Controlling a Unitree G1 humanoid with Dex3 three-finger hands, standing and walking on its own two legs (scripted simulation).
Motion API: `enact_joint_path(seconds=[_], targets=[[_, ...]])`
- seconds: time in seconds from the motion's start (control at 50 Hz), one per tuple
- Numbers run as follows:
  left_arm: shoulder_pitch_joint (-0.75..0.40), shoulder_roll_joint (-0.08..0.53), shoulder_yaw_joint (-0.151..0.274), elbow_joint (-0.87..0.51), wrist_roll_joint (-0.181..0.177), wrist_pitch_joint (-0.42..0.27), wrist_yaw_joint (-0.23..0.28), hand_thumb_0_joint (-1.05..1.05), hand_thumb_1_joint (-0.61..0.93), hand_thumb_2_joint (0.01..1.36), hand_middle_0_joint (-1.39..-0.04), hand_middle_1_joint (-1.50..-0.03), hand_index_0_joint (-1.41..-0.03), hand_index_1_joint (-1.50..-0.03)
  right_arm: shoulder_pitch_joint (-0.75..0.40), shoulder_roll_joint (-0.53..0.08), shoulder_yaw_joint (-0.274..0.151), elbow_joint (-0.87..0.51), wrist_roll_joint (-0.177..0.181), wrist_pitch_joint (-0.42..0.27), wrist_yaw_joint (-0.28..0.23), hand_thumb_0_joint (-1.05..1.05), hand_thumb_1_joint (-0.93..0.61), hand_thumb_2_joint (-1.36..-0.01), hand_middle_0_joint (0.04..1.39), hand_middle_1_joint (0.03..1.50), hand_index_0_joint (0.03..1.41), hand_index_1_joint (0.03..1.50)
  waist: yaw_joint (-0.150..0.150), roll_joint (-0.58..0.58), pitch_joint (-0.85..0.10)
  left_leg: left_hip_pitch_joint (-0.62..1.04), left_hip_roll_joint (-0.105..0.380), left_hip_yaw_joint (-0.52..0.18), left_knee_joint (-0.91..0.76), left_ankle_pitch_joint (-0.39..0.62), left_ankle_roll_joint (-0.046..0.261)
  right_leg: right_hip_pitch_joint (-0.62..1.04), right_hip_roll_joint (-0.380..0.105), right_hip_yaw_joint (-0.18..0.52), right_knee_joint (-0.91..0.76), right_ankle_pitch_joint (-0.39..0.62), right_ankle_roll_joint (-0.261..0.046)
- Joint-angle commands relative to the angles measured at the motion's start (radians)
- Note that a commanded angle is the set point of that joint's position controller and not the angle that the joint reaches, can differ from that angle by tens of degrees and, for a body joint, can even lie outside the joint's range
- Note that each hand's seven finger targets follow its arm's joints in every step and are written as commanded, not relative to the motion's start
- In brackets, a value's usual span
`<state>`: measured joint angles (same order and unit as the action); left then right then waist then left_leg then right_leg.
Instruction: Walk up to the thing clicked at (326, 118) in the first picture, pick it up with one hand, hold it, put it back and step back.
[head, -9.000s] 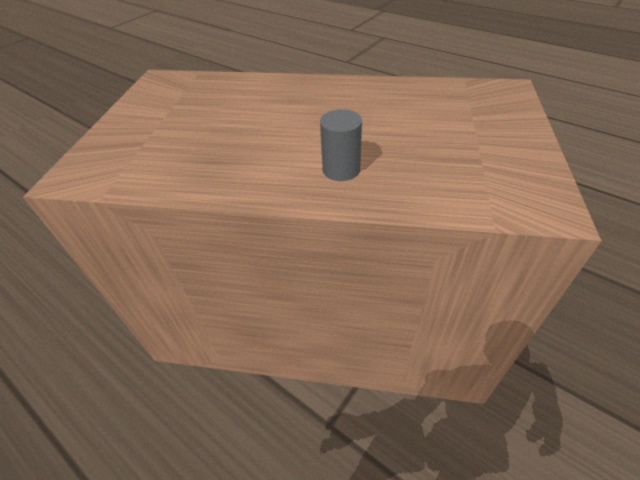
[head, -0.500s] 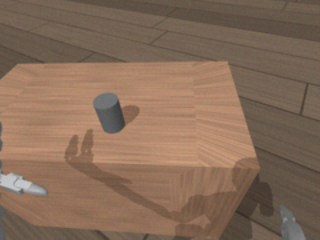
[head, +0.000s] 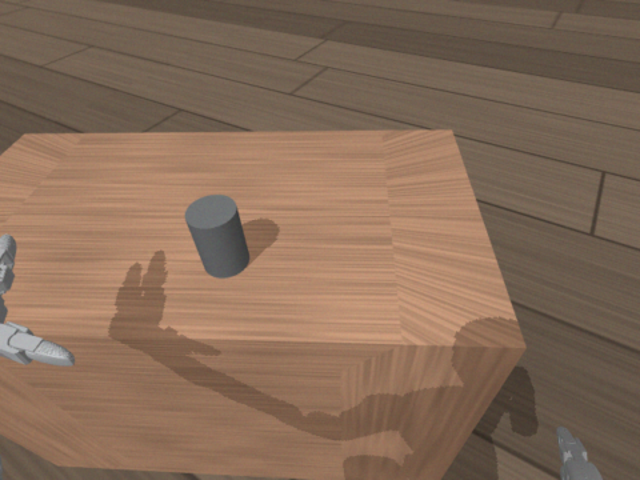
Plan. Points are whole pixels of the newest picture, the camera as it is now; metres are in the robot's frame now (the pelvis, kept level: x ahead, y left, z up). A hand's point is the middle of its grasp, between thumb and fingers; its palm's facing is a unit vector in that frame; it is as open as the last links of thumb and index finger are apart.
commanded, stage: go down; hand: left
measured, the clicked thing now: (219, 237) +0.48 +0.22 +0.03
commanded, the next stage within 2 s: none
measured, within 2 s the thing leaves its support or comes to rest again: neither
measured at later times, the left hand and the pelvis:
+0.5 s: hand (25, 256) +0.32 +0.38 +0.16, palm faces +0.22 -0.97 -0.01, open 17.6 cm; pelvis -0.01 +0.00 +0.00, yaw +0 degrees
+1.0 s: hand (23, 244) +0.34 +0.40 +0.16, palm faces +0.21 -0.98 +0.01, open 17.7 cm; pelvis +0.00 +0.01 +0.00, yaw +0 degrees
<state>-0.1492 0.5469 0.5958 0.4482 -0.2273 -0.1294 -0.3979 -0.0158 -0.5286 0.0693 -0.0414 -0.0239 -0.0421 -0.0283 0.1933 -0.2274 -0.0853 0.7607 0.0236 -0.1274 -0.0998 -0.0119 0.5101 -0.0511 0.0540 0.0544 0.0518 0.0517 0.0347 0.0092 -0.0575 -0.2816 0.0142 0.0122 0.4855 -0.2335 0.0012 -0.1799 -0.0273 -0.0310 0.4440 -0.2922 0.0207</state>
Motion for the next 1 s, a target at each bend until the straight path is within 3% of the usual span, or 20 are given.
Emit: enact_joint_path(seconds=[0.0,0.04,0.1,0.14,0.24,0.32,0.44,0.5,0.54,0.6,0.64,0.66,0.68,0.7,0.8,0.84,0.86,0.9,0.94,0.98], targets=[[-0.353,0.443,0.118,-0.116,-0.03,-0.047,-0.016,0.0,-0.518,0.07,-0.04,-0.022,-0.038,-0.029,-0.119,-0.159,-0.031,-0.127,0.004,-0.062,-0.027,0.0,0.527,-0.054,0.05,0.05,0.05,0.05,-0.028,0.112,-0.16,0.145,-0.014,0.002,-0.042,0.271,0.01,-0.039,0.021,-0.013,-0.05,0.279,-0.024],[-0.458,0.41,0.062,-0.111,-0.04,-0.049,-0.048,0.0,-0.544,0.072,-0.041,-0.028,-0.038,-0.035,-0.119,-0.122,-0.007,-0.061,0.005,-0.064,-0.034,0.0,0.524,-0.055,0.05,0.05,0.05,0.05,-0.039,0.114,-0.155,0.147,-0.018,0.0,-0.042,0.23,0.016,-0.081,0.019,-0.009,-0.051,0.252,-0.023],[-0.46,0.488,0.098,0.017,-0.039,-0.037,-0.092,0.0,-0.548,0.066,-0.04,-0.021,-0.038,-0.028,-0.16,-0.128,0.022,-0.098,0.005,-0.081,-0.047,0.0,0.526,-0.055,0.05,0.05,0.05,0.05,-0.036,0.103,-0.178,0.144,-0.017,-0.009,-0.047,0.209,0.017,-0.079,0.022,-0.016,-0.054,0.225,-0.025],[-0.509,0.489,0.067,0.065,-0.037,-0.029,-0.12,0.0,-0.553,0.066,-0.04,-0.023,-0.038,-0.03,-0.135,-0.148,0.011,-0.064,0.0,-0.081,-0.054,0.0,0.532,-0.054,0.05,0.05,0.05,0.05,-0.05,0.109,-0.173,0.157,-0.016,-0.011,-0.053,0.179,0.015,-0.119,0.025,-0.017,-0.057,0.198,-0.028],[-0.561,0.557,0.097,0.183,-0.05,-0.011,-0.162,0.0,-0.585,0.056,-0.042,-0.031,-0.043,-0.035,-0.116,-0.17,0.019,-0.094,-0.005,-0.099,-0.068,0.0,0.537,-0.052,0.05,0.05,0.049,0.05,-0.051,0.096,-0.21,0.153,-0.021,-0.012,-0.041,0.179,0.018,-0.125,0.025,-0.018,-0.06,0.201,-0.026],[-0.611,0.598,0.1,0.235,-0.043,-0.012,-0.179,0.0,-0.575,0.058,-0.038,-0.022,-0.037,-0.029,-0.114,-0.141,0.059,-0.115,-0.006,-0.109,-0.075,0.0,0.541,-0.052,0.049,0.05,0.049,0.05,-0.047,0.103,-0.226,0.139,-0.021,-0.015,-0.039,0.168,0.019,-0.138,0.027,-0.019,-0.061,0.186,-0.028],[-0.665,0.681,0.134,0.269,-0.042,-0.013,-0.189,0.0,-0.576,0.059,-0.041,-0.019,-0.036,-0.028,-0.154,-0.182,0.046,-0.169,-0.009,-0.129,-0.097,0.0,0.537,-0.054,0.049,0.05,0.049,0.05,-0.05,0.111,-0.295,0.142,-0.027,-0.011,-0.015,0.2,0.022,-0.117,0.023,-0.009,-0.055,0.218,-0.022],[-0.689,0.667,0.109,0.281,-0.036,-0.007,-0.201,0.0,-0.558,0.053,-0.043,-0.018,-0.038,-0.026,-0.134,-0.163,0.054,-0.124,-0.01,-0.128,-0.099,0.0,0.533,-0.054,0.049,0.05,0.049,0.05,-0.055,0.158,-0.276,0.155,-0.015,-0.021,-0.016,0.202,0.013,-0.167,0.033,-0.017,-0.049,0.198,-0.032],[-0.655,0.699,0.143,0.322,-0.034,0.0,-0.204,0.0,-0.587,0.059,-0.043,-0.023,-0.037,-0.034,-0.156,-0.168,0.062,-0.172,-0.01,-0.138,-0.105,0.0,0.533,-0.056,0.049,0.05,0.049,0.05,-0.049,0.131,-0.321,0.152,-0.017,-0.023,-0.003,0.247,0.019,-0.128,0.031,-0.018,-0.046,0.238,-0.027],[-0.674,0.649,0.095,0.301,-0.037,0.006,-0.222,0.0,-0.595,0.045,-0.047,-0.025,-0.044,-0.033,-0.074,-0.132,0.072,-0.087,-0.014,-0.133,-0.102,0.0,0.53,-0.055,0.049,0.05,0.049,0.05,-0.057,0.154,-0.292,0.164,-0.016,-0.02,0.007,0.274,0.021,-0.169,0.035,-0.019,-0.043,0.258,-0.027],[-0.644,0.701,0.133,0.318,-0.032,0.012,-0.223,0.0,-0.574,0.04,-0.044,-0.015,-0.042,-0.022,-0.101,-0.171,0.048,-0.131,-0.014,-0.14,-0.107,0.0,0.532,-0.055,0.049,0.05,0.049,0.05,-0.058,0.156,-0.336,0.169,-0.017,-0.018,0.017,0.323,0.022,-0.144,0.032,-0.017,-0.04,0.299,-0.024],[-0.66,0.673,0.105,0.302,-0.035,0.017,-0.227,0.0,-0.564,0.046,-0.043,-0.019,-0.041,-0.025,-0.074,-0.125,0.085,-0.091,-0.013,-0.134,-0.101,0.0,0.536,-0.054,0.049,0.05,0.049,0.05,-0.047,0.165,-0.299,0.154,-0.019,-0.018,0.012,0.311,0.022,-0.152,0.034,-0.02,-0.043,0.289,-0.025],[-0.647,0.686,0.125,0.319,-0.038,0.018,-0.224,0.0,-0.577,0.05,-0.042,-0.024,-0.041,-0.03,-0.081,-0.161,0.056,-0.118,-0.011,-0.135,-0.105,0.0,0.537,-0.054,0.049,0.05,0.049,0.05,-0.06,0.151,-0.312,0.163,-0.014,-0.021,0.011,0.32,0.019,-0.159,0.037,-0.023,-0.04,0.284,-0.027],[-0.671,0.654,0.092,0.308,-0.041,0.02,-0.23,0.0,-0.579,0.044,-0.045,-0.025,-0.044,-0.03,-0.068,-0.141,0.063,-0.076,-0.011,-0.132,-0.105,0.0,0.536,-0.053,0.049,0.05,0.049,0.05,-0.06,0.151,-0.292,0.164,-0.014,-0.021,0.015,0.33,0.022,-0.171,0.037,-0.024,-0.04,0.295,-0.026],[-0.68,0.678,0.118,0.312,-0.037,0.016,-0.218,0.0,-0.581,0.049,-0.042,-0.022,-0.04,-0.029,-0.095,-0.159,0.062,-0.112,-0.014,-0.145,-0.101,0.0,0.536,-0.054,0.049,0.05,0.049,0.05,-0.063,0.167,-0.31,0.179,0.001,-0.031,0.024,0.367,0.01,-0.185,0.041,-0.03,-0.028,0.285,-0.033],[-0.721,0.641,0.081,0.283,-0.04,0.004,-0.222,0.0,-0.591,0.047,-0.044,-0.025,-0.042,-0.032,-0.099,-0.144,0.068,-0.11,-0.013,-0.149,-0.099,0.0,0.535,-0.054,0.049,0.05,0.049,0.05,-0.071,0.148,-0.306,0.177,-0.001,-0.032,0.027,0.351,0.014,-0.193,0.042,-0.031,-0.029,0.281,-0.029],[-0.701,0.677,0.114,0.299,-0.036,0.002,-0.217,0.0,-0.601,0.034,-0.048,-0.025,-0.048,-0.029,-0.125,-0.18,0.042,-0.143,-0.014,-0.155,-0.103,0.0,0.533,-0.054,0.049,0.05,0.049,0.05,-0.068,0.145,-0.324,0.18,-0.001,-0.032,0.032,0.343,0.013,-0.189,0.041,-0.031,-0.026,0.274,-0.028],[-0.71,0.67,0.102,0.296,-0.036,0.004,-0.216,0.0,-0.584,0.051,-0.044,-0.026,-0.042,-0.033,-0.083,-0.155,0.06,-0.099,-0.015,-0.149,-0.096,0.0,0.54,-0.053,0.049,0.05,0.049,0.05,-0.066,0.178,-0.318,0.182,-0.001,-0.034,0.033,0.342,0.009,-0.205,0.041,-0.03,-0.022,0.263,-0.032],[-0.696,0.702,0.131,0.329,-0.034,0.008,-0.215,0.0,-0.587,0.046,-0.046,-0.028,-0.045,-0.033,-0.085,-0.201,0.024,-0.116,-0.019,-0.153,-0.101,0.0,0.537,-0.053,0.049,0.05,0.049,0.05,-0.077,0.172,-0.358,0.212,0.008,-0.042,0.043,0.401,0.004,-0.206,0.043,-0.034,-0.015,0.285,-0.033],[-0.714,0.677,0.11,0.324,-0.038,0.009,-0.223,0.0,-0.587,0.054,-0.045,-0.032,-0.045,-0.037,-0.07,-0.149,0.071,-0.079,-0.018,-0.151,-0.089,0.0,0.539,-0.053,0.049,0.05,0.049,0.05,-0.068,0.198,-0.341,0.207,0.014,-0.047,0.046,0.423,0.0,-0.22,0.046,-0.036,-0.011,0.281,-0.036]])
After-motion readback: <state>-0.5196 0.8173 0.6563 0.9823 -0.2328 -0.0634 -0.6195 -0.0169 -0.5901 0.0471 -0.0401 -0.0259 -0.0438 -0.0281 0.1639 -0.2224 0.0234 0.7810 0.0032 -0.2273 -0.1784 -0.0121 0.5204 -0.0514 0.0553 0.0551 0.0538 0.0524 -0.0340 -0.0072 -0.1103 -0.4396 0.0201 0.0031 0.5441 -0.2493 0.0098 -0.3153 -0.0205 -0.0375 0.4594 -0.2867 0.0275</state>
